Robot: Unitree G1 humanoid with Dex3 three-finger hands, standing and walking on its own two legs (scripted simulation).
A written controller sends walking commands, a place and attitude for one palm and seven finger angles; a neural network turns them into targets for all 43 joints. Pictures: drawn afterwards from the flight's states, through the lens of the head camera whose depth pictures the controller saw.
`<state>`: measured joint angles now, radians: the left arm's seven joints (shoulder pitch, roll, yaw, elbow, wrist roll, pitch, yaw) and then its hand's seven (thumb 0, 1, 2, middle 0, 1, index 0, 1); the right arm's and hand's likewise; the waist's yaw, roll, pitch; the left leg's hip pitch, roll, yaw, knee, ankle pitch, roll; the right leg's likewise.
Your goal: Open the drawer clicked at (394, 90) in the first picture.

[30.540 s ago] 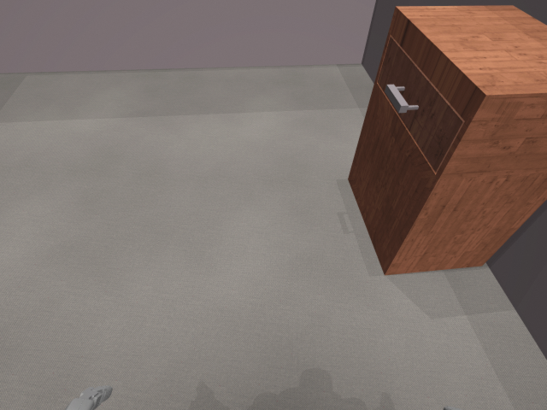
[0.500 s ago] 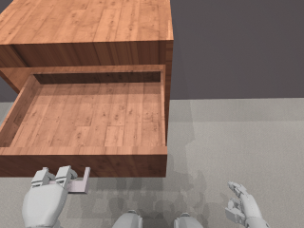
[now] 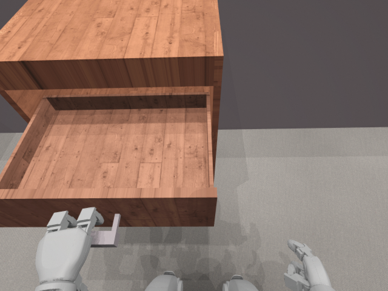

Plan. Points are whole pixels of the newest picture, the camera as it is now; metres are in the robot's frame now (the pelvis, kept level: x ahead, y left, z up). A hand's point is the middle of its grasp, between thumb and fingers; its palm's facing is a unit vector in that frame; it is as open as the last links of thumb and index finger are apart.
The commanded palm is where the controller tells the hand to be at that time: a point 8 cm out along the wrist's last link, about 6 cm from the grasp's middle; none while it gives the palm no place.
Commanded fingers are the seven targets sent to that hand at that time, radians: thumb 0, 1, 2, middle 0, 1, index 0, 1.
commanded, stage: lift the hand off the handle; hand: left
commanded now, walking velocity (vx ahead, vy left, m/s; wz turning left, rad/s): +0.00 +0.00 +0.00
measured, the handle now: (87, 228) +0.24 +0.25 -0.03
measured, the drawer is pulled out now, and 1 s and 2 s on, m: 0.30 0.30 0.30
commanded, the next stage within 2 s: none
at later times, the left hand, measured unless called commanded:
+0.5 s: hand (74, 249) +0.20 +0.24 +0.00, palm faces -0.04 -0.11 -0.99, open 13.6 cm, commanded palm +0.19 +0.24 +0.06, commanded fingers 0.00 -0.50 0.30 -0.30 -1.20 -0.30 -1.20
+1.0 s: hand (65, 244) +0.20 +0.24 +0.04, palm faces -0.01 -0.11 -0.99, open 13.5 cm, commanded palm +0.18 +0.23 +0.10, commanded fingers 0.00 -0.50 0.30 -0.30 -1.20 -0.30 -1.20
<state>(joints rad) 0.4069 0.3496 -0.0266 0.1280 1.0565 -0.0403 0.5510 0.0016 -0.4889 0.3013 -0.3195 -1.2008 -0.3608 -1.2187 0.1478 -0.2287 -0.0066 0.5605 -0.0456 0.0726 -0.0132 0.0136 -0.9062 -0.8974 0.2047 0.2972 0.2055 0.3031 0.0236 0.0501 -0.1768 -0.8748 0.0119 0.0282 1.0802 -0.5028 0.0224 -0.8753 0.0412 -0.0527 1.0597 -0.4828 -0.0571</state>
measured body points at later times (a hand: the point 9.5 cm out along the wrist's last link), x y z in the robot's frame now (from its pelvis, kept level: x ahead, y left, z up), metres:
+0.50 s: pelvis +0.01 +0.01 +0.02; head +0.06 -0.01 +0.47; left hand +0.19 +0.25 +0.06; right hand +0.21 -0.22 -0.08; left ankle +0.01 +0.11 -0.66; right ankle +0.02 -0.09 -0.66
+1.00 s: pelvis +0.02 +0.01 +0.04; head +0.06 -0.02 +0.48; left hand +0.19 +0.25 +0.10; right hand +0.22 -0.22 -0.06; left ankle +0.01 +0.11 -0.66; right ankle +0.02 -0.09 -0.66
